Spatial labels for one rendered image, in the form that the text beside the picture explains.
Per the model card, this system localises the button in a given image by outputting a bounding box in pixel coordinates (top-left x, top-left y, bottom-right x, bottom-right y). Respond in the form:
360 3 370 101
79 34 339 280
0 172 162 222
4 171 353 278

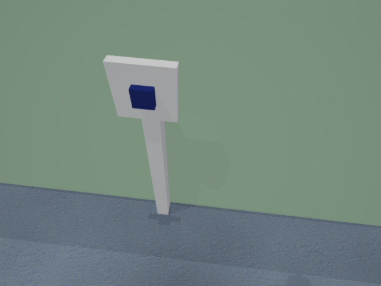
129 85 156 110

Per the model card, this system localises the panel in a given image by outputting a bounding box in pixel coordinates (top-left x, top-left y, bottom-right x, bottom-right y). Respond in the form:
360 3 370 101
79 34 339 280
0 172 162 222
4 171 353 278
103 55 179 215

